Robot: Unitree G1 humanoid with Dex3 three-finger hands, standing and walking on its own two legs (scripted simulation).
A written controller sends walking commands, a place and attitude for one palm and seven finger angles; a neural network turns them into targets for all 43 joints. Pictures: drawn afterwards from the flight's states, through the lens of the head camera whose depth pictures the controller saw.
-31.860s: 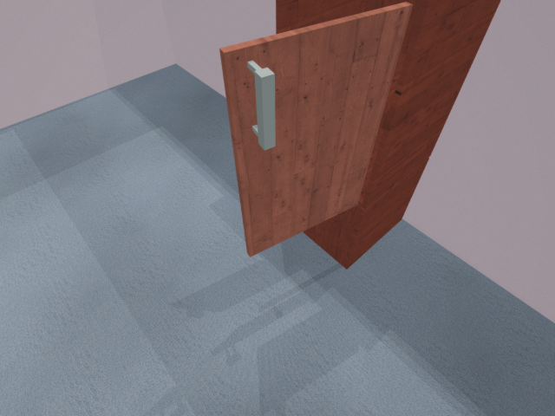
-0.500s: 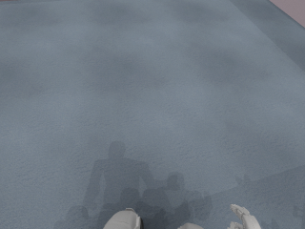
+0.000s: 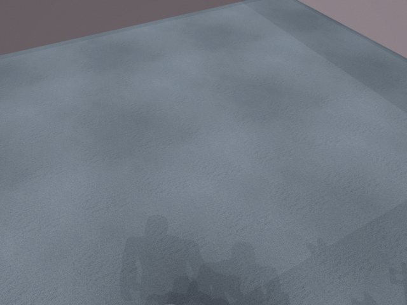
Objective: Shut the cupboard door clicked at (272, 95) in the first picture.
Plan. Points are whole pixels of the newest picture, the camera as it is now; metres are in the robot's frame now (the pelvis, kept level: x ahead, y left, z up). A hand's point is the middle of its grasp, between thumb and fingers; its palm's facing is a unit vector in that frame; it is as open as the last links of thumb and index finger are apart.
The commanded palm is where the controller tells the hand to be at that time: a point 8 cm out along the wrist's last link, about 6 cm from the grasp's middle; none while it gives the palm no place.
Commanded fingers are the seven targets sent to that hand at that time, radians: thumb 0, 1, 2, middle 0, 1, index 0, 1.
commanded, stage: turn to face it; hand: left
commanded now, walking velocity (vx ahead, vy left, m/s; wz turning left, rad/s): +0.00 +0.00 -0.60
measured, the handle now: out of the picture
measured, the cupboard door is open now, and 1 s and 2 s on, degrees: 53 53 53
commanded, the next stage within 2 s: none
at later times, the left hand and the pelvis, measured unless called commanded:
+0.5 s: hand (106, 292) +0.17 +0.24 -0.16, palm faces -0.20 -0.96 -0.21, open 7.4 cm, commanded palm none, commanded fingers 0.00 0.90 0.90 -0.20 -0.30 -0.20 -0.30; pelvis +0.03 +0.05 +0.01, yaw -16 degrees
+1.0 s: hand (155, 282) +0.19 +0.13 -0.15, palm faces -0.52 -0.82 -0.22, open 7.4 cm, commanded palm none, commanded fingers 0.00 0.90 0.90 -0.20 -0.30 -0.20 -0.30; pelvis +0.02 +0.01 +0.01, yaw -33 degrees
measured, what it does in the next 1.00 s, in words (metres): steps on the spot, turning right: left foot, then right foot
